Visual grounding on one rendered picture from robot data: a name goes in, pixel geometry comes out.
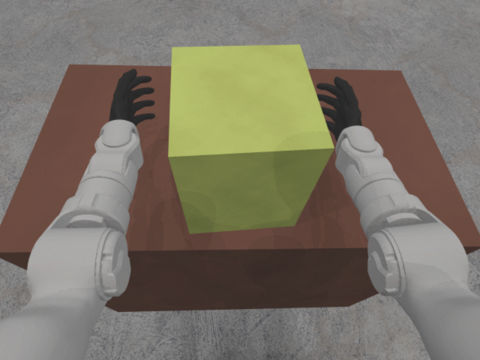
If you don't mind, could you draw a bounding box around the robot right hand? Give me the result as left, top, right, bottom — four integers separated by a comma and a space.
316, 76, 362, 141

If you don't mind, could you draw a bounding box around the left robot upper arm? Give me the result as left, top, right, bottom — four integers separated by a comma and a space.
0, 227, 131, 360

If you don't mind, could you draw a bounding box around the robot left forearm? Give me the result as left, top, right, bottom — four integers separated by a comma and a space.
27, 119, 143, 294

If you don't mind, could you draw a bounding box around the robot left hand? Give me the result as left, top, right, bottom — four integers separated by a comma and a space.
109, 69, 155, 126

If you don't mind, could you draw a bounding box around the right robot upper arm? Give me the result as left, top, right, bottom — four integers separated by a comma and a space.
367, 222, 480, 360

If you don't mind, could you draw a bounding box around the pedestal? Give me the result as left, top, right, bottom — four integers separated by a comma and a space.
0, 64, 480, 312

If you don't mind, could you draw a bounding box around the carton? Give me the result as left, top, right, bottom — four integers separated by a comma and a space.
168, 44, 335, 234

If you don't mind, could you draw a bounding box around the robot right forearm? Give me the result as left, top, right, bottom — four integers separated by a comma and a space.
335, 125, 470, 281

